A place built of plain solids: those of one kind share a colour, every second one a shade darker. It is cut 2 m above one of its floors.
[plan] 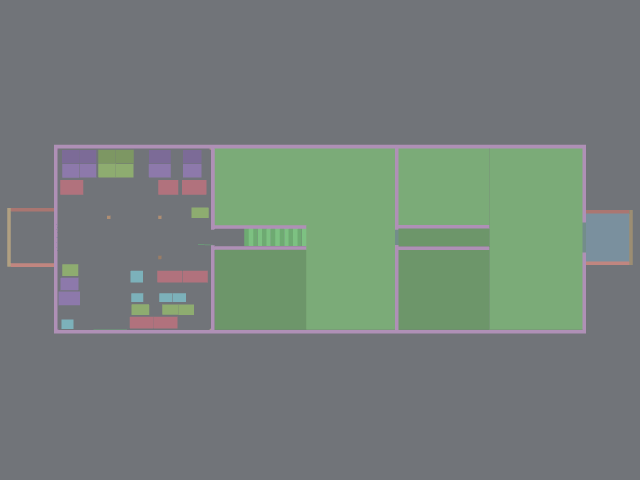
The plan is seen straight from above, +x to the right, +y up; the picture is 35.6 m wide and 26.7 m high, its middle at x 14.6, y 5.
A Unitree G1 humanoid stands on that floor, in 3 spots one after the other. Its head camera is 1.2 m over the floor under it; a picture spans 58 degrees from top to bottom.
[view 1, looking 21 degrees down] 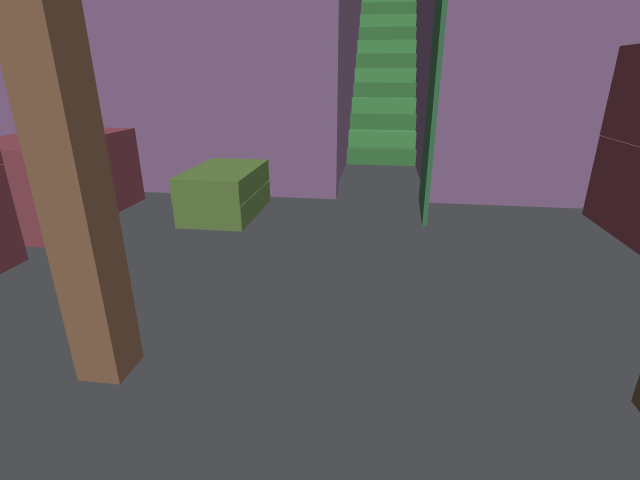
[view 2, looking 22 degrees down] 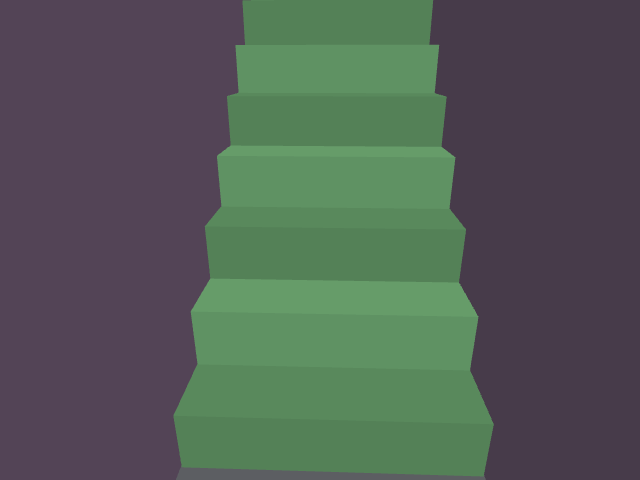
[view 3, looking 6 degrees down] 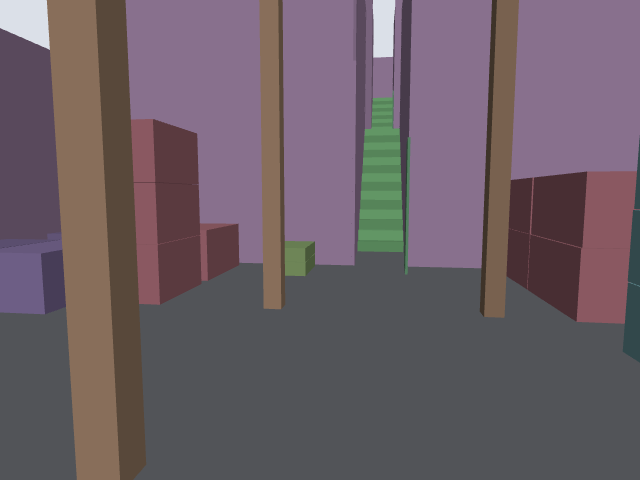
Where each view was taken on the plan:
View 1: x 4.27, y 5.14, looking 8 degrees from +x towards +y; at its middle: ground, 3.35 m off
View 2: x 9.39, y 5.14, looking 2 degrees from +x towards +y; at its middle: flight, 1.61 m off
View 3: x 1.25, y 5.14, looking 8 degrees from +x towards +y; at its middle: wall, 7.40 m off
